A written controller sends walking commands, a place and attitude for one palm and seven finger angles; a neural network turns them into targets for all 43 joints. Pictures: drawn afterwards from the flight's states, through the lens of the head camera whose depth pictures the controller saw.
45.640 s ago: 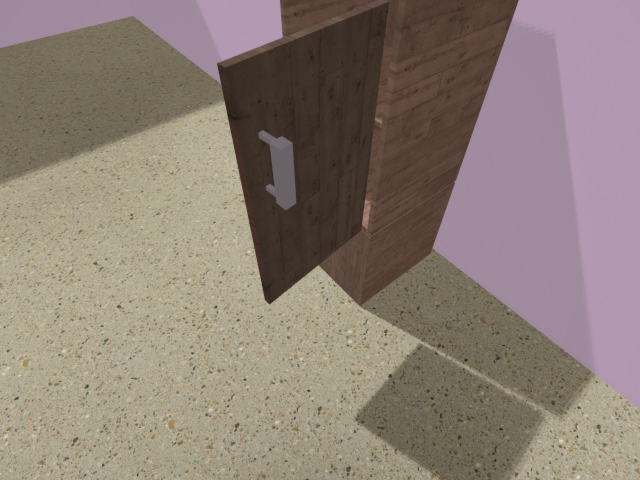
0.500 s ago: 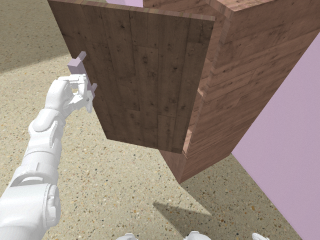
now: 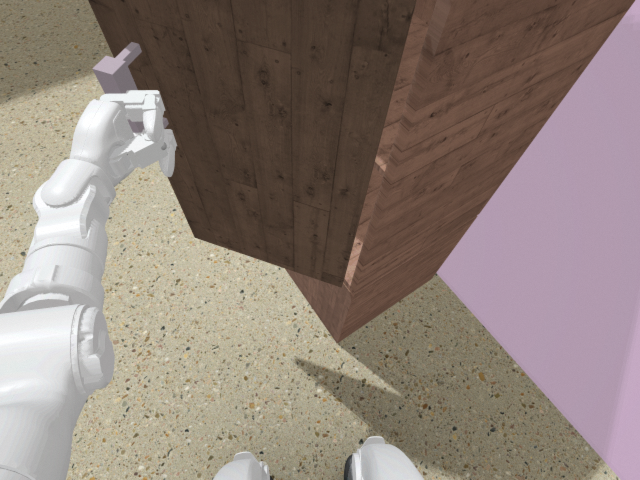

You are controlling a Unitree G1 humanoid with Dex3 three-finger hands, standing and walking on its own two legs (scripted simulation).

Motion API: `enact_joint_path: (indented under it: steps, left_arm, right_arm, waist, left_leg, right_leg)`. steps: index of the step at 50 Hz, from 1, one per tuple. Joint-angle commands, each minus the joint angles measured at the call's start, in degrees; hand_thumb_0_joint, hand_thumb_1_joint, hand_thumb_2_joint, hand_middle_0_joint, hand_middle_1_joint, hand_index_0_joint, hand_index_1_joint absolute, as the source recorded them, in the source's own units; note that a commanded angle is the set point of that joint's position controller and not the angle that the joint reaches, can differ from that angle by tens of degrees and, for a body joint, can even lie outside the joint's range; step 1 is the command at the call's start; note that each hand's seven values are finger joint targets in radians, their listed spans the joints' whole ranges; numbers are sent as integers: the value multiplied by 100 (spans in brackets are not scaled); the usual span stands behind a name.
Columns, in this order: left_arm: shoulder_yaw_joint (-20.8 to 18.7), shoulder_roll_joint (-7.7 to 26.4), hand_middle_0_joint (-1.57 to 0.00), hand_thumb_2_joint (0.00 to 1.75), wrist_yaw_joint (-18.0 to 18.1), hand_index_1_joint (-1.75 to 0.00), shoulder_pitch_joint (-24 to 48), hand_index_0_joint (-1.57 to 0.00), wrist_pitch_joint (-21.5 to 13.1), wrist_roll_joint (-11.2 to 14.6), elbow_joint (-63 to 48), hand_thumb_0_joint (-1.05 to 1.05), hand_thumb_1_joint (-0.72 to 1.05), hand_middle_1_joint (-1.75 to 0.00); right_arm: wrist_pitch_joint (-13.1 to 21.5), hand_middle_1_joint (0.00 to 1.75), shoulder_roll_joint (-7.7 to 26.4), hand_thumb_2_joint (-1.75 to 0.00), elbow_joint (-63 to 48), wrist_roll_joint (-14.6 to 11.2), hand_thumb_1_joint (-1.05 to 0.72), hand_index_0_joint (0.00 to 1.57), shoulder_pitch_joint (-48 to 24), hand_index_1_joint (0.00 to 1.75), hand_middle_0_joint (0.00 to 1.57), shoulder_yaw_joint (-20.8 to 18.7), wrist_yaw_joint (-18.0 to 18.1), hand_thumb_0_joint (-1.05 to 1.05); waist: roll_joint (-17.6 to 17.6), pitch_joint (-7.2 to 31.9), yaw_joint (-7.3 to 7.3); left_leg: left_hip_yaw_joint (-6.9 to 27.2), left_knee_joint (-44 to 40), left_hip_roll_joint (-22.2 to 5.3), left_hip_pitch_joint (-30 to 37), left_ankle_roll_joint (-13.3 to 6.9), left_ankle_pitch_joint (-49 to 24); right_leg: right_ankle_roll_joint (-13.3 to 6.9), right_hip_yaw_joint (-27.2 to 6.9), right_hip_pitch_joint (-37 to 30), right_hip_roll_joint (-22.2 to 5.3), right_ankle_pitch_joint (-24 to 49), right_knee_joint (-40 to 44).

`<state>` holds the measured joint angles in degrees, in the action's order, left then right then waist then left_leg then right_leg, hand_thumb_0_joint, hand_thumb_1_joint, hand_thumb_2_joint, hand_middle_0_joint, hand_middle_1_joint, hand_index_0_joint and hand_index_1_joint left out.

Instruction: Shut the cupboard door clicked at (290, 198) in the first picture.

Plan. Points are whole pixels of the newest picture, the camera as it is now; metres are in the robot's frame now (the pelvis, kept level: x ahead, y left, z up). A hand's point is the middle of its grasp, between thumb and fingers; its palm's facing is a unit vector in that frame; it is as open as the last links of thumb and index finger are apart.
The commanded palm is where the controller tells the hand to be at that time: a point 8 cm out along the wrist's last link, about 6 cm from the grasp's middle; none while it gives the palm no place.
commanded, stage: push the door shut along its arc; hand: left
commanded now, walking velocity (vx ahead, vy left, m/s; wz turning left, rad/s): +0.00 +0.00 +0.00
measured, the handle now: (139, 100) +0.57 +0.19 +0.11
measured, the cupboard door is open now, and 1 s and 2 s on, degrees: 37 25 25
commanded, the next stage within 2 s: pull the fist back off the door in 0.70 s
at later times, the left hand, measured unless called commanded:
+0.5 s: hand (207, 117) +0.53 +0.10 +0.12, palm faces -0.38 -0.92 -0.02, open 3.0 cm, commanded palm +0.54 +0.15 +0.11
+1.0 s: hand (223, 97) +0.57 +0.09 +0.11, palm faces +0.05 -1.00 +0.04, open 3.0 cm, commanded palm +0.54 +0.12 +0.11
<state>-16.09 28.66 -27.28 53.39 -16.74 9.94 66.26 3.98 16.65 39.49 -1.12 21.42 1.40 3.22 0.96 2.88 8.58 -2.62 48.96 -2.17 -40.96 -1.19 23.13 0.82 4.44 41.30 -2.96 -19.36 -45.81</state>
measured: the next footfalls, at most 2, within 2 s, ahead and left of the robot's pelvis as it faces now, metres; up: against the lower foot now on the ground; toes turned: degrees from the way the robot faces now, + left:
none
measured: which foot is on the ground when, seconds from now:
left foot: down 0.00-1.00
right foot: down 0.00-1.00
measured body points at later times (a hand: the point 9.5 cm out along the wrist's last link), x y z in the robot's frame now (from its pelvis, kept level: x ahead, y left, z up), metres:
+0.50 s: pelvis +0.01 -0.01 -0.01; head +0.13 -0.01 +0.43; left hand +0.54 +0.16 +0.12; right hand -0.01 -0.28 -0.12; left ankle +0.00 +0.10 -0.70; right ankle +0.02 -0.13 -0.70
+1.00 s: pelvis -0.01 -0.01 -0.02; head +0.13 +0.00 +0.41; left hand +0.56 +0.14 +0.12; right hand -0.04 -0.27 -0.13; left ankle +0.00 +0.10 -0.70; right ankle +0.02 -0.13 -0.70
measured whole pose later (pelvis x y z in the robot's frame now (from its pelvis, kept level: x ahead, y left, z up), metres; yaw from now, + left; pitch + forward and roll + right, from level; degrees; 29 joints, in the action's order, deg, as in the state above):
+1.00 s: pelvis -0.01 -0.01 -0.02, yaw +0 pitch +22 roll -2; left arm -19.0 22.5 2.5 70.8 -15.0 1.3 72.4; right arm 5.0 15.5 39.1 4.1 24.9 0.8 -2.0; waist 2.7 4.9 12.2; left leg -1.1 55.5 -3.2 -53.6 -0.5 24.2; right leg 0.2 5.5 53.1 -2.1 -20.0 -51.0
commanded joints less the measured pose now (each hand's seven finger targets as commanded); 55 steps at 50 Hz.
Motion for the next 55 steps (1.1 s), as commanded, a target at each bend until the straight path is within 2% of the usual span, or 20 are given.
enact_joint_path:
  steps: [1,5,6,11,13,15,18,20,22,24,26,34,40,41,42,43,44,47,50,55]
  left_arm:
    - [244,785,-130,90,-189,-150,3181,-130,-290,22,-1354,0,90,-150]
    - [259,730,-130,90,-273,-150,3383,-130,-246,95,-1470,0,90,-150]
    - [320,588,-130,90,-276,-150,3305,-130,-170,122,-1297,0,90,-150]
    - [-291,1416,-130,90,-133,-150,3501,-130,-56,1,-868,0,90,-150]
    - [-362,1511,-130,90,-99,-150,3515,-130,-157,-48,-1054,0,90,-150]
    - [-504,1711,-130,90,-117,-150,3282,-130,-151,-156,-913,0,90,-150]
    - [-189,1343,-130,90,-193,-150,3587,-130,-97,-125,-705,0,90,-150]
    - [-237,1522,-130,90,-243,-150,3788,-130,-77,-161,-773,0,90,-150]
    - [29,1192,-130,90,-311,-150,3937,-130,-30,-145,-807,0,90,-150]
    - [45,1256,-130,90,-360,-150,4247,-130,-7,-84,-822,0,90,-150]
    - [64,1248,-130,90,-390,-150,4371,-130,56,-78,-729,0,90,-150]
    - [477,851,-130,90,-428,-150,5090,-130,146,-27,-589,0,90,-150]
    - [527,873,-130,90,-416,-150,5411,-130,188,-87,-445,0,90,-150]
    - [-871,1321,-130,90,702,-150,5379,-130,364,274,-208,0,90,-150]
    - [-559,980,-130,90,1256,-150,5145,-130,449,79,-92,0,90,-150]
    - [-675,864,-130,90,1715,-150,5180,-130,401,11,-165,0,90,-150]
    - [-578,519,-130,90,2161,-150,5122,-130,327,-129,-248,0,90,-150]
    - [-375,254,-130,90,3398,-150,5084,-130,-304,-909,-1052,0,90,-150]
    - [130,-110,-130,90,3543,-150,4870,-130,-524,-1372,-474,0,90,-150]
    - [-213,341,-130,90,3162,-150,4606,-130,-424,-1125,-256,0,90,-150]
  right_arm:
    - [101,30,993,-90,-378,16,-90,20,709,30,20,-361,30,0]
    - [82,30,1003,-90,-342,32,-90,20,775,30,20,-387,43,0]
    - [79,30,991,-90,-324,32,-90,20,762,30,20,-380,40,0]
    - [26,30,1047,-90,-347,56,-90,20,855,30,20,-318,81,0]
    - [13,30,1030,-90,-441,70,-90,20,872,30,20,-320,72,0]
    - [-25,30,1036,-90,-486,92,-90,20,892,30,20,-334,41,0]
    - [-82,30,1020,-90,-480,64,-90,20,933,30,20,-340,65,0]
    - [-98,30,1061,-90,-454,82,-90,20,970,30,20,-353,68,0]
    - [-85,30,1044,-90,-407,96,-90,20,975,30,20,-376,69,0]
    - [-87,30,1075,-90,-309,98,-90,20,1007,30,20,-366,96,0]
    - [-64,30,1079,-90,-260,106,-90,20,1029,30,20,-370,109,0]
    - [61,30,1111,-90,-13,137,-90,20,1017,30,20,-344,128,0]
    - [160,30,1156,-90,96,156,-90,20,1036,30,20,-339,126,0]
    - [199,30,935,-90,-70,133,-90,20,1294,30,20,-252,55,0]
    - [214,30,916,-90,-115,158,-90,20,1328,30,20,-219,-67,0]
    - [221,30,921,-90,-138,222,-90,20,1446,30,20,-276,-137,0]
    - [219,30,858,-90,-175,304,-90,20,1464,30,20,-295,-237,0]
    - [193,30,777,-90,-169,601,-90,20,1623,30,20,-379,-559,0]
    - [35,30,823,-90,-107,600,-90,20,1648,30,20,-437,-705,0]
    - [-147,30,878,-90,-233,450,-90,20,1556,30,20,-402,-605,0]
  waist:
    - [665,2533,350]
    - [762,2836,365]
    - [550,2689,405]
    - [196,2476,404]
    - [572,2827,305]
    - [457,2964,265]
    - [296,2676,473]
    - [340,2796,486]
    - [296,2852,579]
    - [488,2890,630]
    - [300,2870,704]
    - [763,2882,899]
    - [809,2947,986]
    - [1040,2959,668]
    - [858,2941,713]
    - [505,2971,789]
    - [627,3000,750]
    - [1087,3621,603]
    - [785,3166,772]
    - [424,3021,624]
  left_leg:
    - [574,-474,110,2131,-1,-2039]
    - [632,-400,103,2435,7,-2429]
    - [605,-397,104,2335,-9,-2278]
    - [502,-376,153,1579,-76,-1918]
    - [485,-311,178,1768,-57,-2297]
    - [491,-250,153,1732,-35,-2447]
    - [420,-187,169,1555,-83,-2329]
    - [429,-172,167,1533,-77,-2178]
    - [440,-142,171,1618,-89,-2180]
    - [450,-76,168,1725,-83,-2238]
    - [435,-57,185,1560,-115,-2054]
    - [498,120,163,1745,-105,-1905]
    - [538,251,137,1623,-107,-1721]
    - [626,140,83,1039,-27,-1497]
    - [648,19,80,915,5,-1340]
    - [734,-10,62,993,-16,-1386]
    - [668,-5,79,1013,-1,-1480]
    - [697,199,68,1504,89,-2131]
    - [659,71,55,1447,100,-1790]
    - [493,-266,159,1092,14,-1266]
  right_leg:
    - [-227,-112,-299,401,1320,397]
    - [-235,-79,-249,422,1482,361]
    - [-225,-56,-217,434,1438,392]
    - [-203,-156,-561,415,1482,361]
    - [-245,-141,-652,417,1761,215]
    - [-216,-175,-742,420,1930,184]
    - [-193,-165,-590,455,1953,192]
    - [-178,-218,-608,455,1883,231]
    - [-174,-195,-513,466,1886,239]
    - [-185,-180,-357,484,1870,217]
    - [-174,-200,-419,486,1811,254]
    - [-219,-104,243,533,1382,165]
    - [-235,-59,506,547,1119,73]
    - [-196,-145,316,471,895,177]
    - [-148,-114,205,474,798,140]
    - [-106,-31,209,483,823,118]
    - [-73,-58,216,469,887,136]
    - [-93,-5,421,464,1128,-95]
    - [-120,-20,460,487,992,29]
    - [-140,-138,-321,501,1030,316]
